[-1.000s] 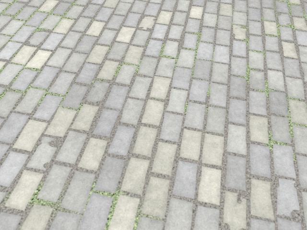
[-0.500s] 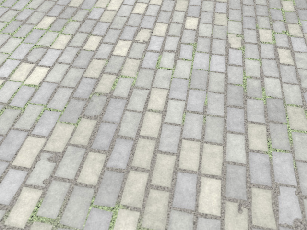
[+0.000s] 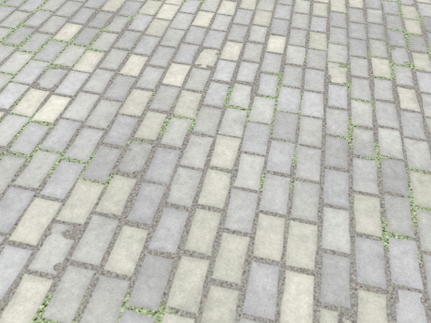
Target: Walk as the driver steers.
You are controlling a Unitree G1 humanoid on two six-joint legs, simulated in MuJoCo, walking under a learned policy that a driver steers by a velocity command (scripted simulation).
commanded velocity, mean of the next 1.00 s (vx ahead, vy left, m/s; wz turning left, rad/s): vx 0.46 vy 0.00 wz -0.03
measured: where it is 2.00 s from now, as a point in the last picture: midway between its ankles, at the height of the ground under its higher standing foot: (245, 195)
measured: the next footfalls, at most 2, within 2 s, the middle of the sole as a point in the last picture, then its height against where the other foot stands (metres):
right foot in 0.50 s outside the picture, level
left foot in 1.04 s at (185, 265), level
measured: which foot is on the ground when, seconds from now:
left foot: down 0.00-0.48, up 0.50-1.00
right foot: down 0.00-0.02, up 0.04-0.48, down 0.50-1.00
